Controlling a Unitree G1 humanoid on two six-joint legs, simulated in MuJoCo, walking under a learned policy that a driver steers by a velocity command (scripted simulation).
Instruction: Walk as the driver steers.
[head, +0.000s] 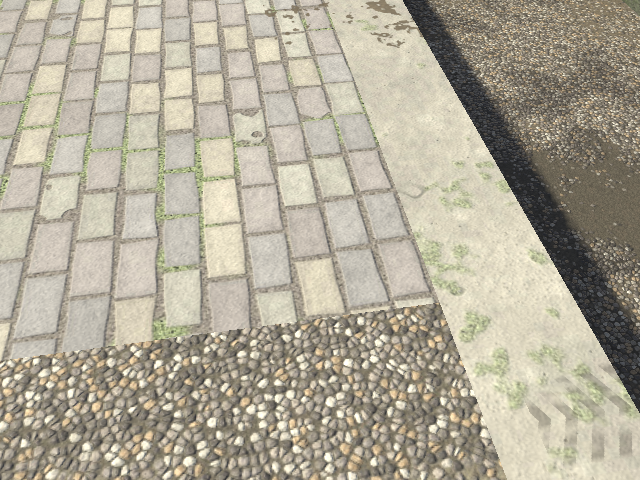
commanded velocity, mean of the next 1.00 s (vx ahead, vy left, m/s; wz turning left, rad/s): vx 0.43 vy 0.00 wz -0.44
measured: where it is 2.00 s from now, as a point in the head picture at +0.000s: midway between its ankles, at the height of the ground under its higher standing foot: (498, 358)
